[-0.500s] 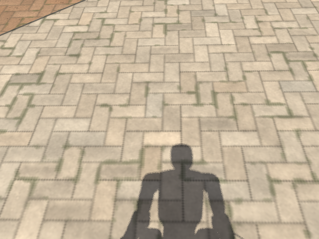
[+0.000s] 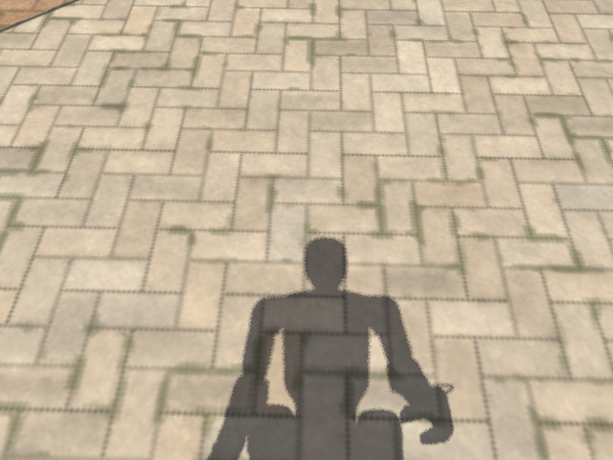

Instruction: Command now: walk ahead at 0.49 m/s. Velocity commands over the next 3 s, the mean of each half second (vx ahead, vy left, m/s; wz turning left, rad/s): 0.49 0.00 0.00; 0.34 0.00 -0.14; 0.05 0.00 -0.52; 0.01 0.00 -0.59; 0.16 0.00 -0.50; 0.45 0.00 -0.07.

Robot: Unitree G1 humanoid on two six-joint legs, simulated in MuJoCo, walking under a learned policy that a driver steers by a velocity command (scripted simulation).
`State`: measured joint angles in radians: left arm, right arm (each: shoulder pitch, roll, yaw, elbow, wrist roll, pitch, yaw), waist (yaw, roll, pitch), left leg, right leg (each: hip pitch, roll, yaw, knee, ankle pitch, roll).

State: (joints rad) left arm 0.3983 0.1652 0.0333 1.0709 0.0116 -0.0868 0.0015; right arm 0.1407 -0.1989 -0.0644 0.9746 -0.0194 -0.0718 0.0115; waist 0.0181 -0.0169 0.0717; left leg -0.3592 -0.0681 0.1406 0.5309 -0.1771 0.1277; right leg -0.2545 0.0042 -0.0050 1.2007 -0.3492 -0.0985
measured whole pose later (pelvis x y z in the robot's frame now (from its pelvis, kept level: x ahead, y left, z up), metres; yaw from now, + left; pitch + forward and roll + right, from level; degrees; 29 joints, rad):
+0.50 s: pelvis +0.28 -0.03 +0.00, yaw +1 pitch +1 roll +0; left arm 0.01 0.17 0.04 0.88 0.04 -0.09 -0.01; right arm 0.48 -0.17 -0.03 1.09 -0.01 -0.09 -0.01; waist -0.05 0.01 0.07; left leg 0.01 -0.03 0.07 0.65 -0.48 0.07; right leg -0.44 0.02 -0.12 0.55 -0.11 -0.12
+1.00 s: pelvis +0.51 -0.02 +0.00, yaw -6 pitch +0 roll -1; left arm 0.39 0.18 0.05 1.02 0.00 -0.05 0.02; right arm 0.08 -0.18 -0.03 0.89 -0.02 -0.08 -0.03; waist 0.07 0.00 0.09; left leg -0.42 0.00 0.06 0.55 -0.10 0.07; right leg -0.17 0.08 0.00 0.73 -0.47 -0.06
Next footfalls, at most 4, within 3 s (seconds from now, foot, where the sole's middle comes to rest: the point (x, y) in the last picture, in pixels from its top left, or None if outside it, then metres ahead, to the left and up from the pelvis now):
0.46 right None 0.43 -0.11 -0.76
0.96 left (303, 372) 0.65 0.05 -0.76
1.42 right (388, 440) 0.50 -0.14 -0.76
1.94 left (310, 392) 0.60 0.03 -0.76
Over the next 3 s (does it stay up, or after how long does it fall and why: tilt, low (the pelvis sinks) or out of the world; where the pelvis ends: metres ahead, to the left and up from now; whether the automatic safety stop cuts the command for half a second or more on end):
stays up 0.67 -0.26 0.00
